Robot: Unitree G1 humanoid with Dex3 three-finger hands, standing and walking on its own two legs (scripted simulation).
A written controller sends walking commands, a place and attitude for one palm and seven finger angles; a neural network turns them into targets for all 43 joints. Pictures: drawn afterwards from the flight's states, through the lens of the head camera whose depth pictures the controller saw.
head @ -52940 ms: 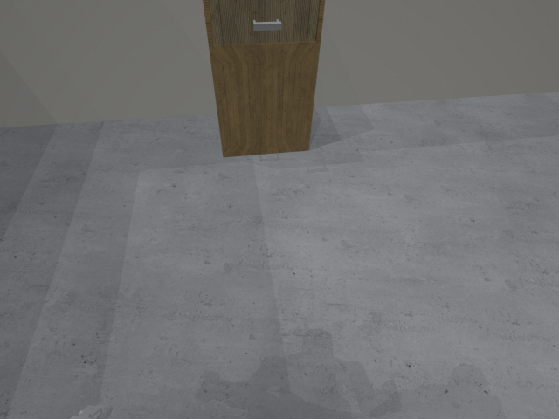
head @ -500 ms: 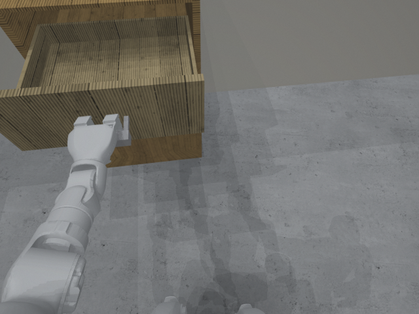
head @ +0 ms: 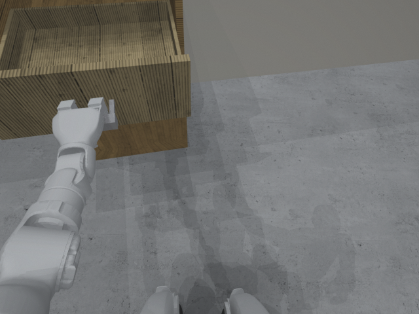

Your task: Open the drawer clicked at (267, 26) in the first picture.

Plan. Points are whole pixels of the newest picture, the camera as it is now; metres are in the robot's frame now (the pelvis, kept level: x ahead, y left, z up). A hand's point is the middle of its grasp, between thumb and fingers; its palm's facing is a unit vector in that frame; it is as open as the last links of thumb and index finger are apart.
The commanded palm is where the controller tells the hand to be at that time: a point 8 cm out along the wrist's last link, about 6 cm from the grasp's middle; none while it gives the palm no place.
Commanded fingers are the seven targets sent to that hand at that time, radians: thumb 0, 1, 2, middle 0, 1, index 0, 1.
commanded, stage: pull the drawer open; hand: left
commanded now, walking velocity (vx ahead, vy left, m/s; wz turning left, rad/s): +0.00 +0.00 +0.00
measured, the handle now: (88, 115) +0.52 +0.23 +0.01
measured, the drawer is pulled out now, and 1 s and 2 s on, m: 0.28 0.30 0.30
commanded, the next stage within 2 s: open the thumb to release the handle in 0.50 s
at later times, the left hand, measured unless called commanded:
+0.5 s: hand (91, 151) +0.45 +0.22 -0.01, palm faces -0.02 -0.05 -1.00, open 5.8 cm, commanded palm +0.42 +0.21 +0.04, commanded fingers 0.00 0.90 0.90 -0.40 -1.35 -0.40 -1.35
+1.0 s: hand (89, 151) +0.44 +0.22 -0.01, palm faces -0.05 -0.03 -1.00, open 10.1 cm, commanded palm +0.42 +0.22 +0.04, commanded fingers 0.00 -0.50 0.30 -0.30 -1.20 -0.30 -1.20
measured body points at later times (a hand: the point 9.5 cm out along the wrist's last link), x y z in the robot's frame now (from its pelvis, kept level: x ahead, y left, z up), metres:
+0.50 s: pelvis +0.03 +0.00 +0.01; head +0.12 +0.01 +0.45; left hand +0.44 +0.22 +0.04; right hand +0.09 -0.27 -0.12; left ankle +0.02 +0.10 -0.67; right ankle -0.02 -0.13 -0.67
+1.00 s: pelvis +0.01 -0.02 +0.01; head +0.11 -0.02 +0.44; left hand +0.44 +0.22 +0.04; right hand +0.03 -0.29 -0.13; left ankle +0.02 +0.10 -0.67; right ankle -0.02 -0.13 -0.67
